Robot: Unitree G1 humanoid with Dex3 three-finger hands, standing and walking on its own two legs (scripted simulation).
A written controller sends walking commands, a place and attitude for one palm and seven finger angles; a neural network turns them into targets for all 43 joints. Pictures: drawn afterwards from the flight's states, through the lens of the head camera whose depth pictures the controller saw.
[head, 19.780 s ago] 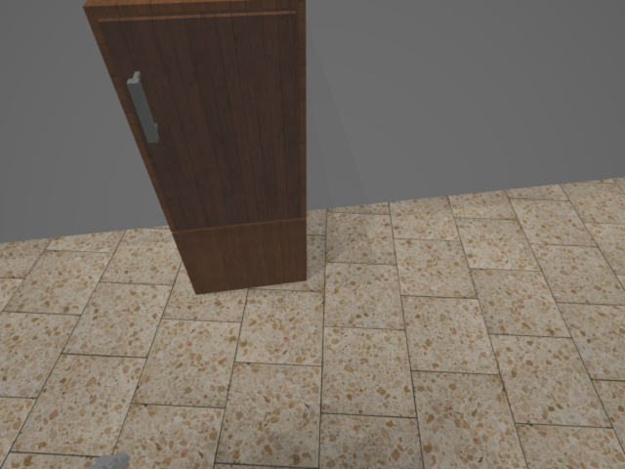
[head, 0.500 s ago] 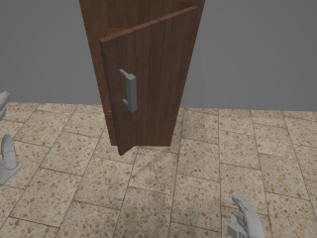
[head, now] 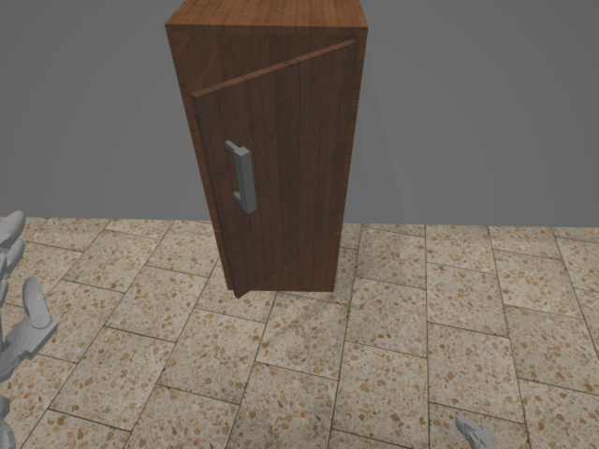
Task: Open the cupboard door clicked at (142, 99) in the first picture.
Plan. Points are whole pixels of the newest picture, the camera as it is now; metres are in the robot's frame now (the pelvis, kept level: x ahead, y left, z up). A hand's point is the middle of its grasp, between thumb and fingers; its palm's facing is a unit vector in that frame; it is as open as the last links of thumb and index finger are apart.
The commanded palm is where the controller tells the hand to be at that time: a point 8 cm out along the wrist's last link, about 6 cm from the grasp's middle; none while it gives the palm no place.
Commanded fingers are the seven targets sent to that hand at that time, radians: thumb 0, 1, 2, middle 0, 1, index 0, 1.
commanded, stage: stop stepping back and stand still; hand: left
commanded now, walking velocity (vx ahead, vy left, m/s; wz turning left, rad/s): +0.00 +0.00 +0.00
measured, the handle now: (239, 177) +0.59 +0.16 +0.03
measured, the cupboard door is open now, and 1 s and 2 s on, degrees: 43 43 43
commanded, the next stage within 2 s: let the arm hang, fingers relaxed in 0.92 s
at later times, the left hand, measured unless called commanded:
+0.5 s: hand out of the picture +0.15 +0.30 +0.15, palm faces +0.45 -0.78 -0.44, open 7.4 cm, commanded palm +0.10 +0.34 +0.17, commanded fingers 0.00 0.90 0.90 -0.20 -0.30 -0.20 -0.30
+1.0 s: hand out of the picture +0.17 +0.31 +0.15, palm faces +0.40 -0.78 -0.47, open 7.4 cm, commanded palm none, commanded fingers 0.00 0.90 0.90 -0.20 -0.30 -0.20 -0.30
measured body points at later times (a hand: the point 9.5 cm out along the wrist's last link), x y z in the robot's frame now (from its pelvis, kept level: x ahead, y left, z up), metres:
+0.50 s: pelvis -0.04 +0.04 +0.00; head -0.05 +0.04 +0.45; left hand +0.12 +0.34 +0.17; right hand +0.11 -0.20 -0.09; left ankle -0.04 +0.14 -0.74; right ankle +0.03 -0.05 -0.74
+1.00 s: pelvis -0.03 +0.05 +0.00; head -0.01 +0.05 +0.45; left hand +0.15 +0.35 +0.17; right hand +0.14 -0.19 -0.08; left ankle -0.04 +0.14 -0.74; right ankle +0.03 -0.05 -0.74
